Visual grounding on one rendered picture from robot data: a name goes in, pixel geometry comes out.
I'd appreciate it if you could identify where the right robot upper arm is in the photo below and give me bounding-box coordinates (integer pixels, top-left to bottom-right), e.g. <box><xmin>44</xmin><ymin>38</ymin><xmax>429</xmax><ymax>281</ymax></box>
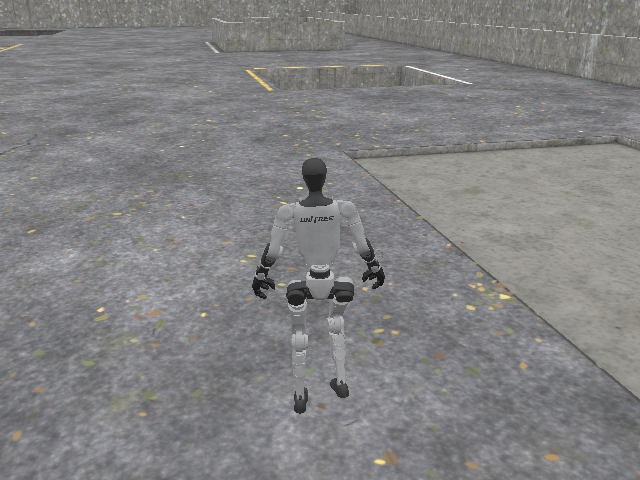
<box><xmin>337</xmin><ymin>200</ymin><xmax>370</xmax><ymax>254</ymax></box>

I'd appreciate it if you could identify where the right robot foot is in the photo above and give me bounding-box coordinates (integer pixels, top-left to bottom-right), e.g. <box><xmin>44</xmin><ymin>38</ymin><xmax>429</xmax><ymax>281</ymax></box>
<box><xmin>330</xmin><ymin>378</ymin><xmax>349</xmax><ymax>398</ymax></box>

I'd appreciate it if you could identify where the left robot shin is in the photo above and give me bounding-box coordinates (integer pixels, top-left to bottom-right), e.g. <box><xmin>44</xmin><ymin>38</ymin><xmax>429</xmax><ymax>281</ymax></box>
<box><xmin>291</xmin><ymin>334</ymin><xmax>307</xmax><ymax>400</ymax></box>

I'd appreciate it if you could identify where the robot right forearm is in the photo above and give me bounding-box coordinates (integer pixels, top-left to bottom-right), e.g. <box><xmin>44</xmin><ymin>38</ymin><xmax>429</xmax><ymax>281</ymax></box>
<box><xmin>360</xmin><ymin>238</ymin><xmax>381</xmax><ymax>273</ymax></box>

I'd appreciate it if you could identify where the right robot hand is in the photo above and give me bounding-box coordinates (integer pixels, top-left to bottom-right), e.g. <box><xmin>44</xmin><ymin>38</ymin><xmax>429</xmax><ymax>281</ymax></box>
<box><xmin>362</xmin><ymin>267</ymin><xmax>385</xmax><ymax>289</ymax></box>

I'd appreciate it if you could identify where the robot left forearm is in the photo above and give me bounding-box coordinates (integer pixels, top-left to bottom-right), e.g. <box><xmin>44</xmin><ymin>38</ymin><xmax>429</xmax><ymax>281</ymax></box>
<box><xmin>255</xmin><ymin>243</ymin><xmax>276</xmax><ymax>280</ymax></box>

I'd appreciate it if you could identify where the left robot upper arm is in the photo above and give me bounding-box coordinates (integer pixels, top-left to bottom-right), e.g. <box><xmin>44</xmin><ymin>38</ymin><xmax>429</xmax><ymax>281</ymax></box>
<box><xmin>266</xmin><ymin>203</ymin><xmax>296</xmax><ymax>259</ymax></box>

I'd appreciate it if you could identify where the left robot hand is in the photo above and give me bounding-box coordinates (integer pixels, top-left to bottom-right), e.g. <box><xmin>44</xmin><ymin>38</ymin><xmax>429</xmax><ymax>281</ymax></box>
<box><xmin>252</xmin><ymin>277</ymin><xmax>275</xmax><ymax>299</ymax></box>

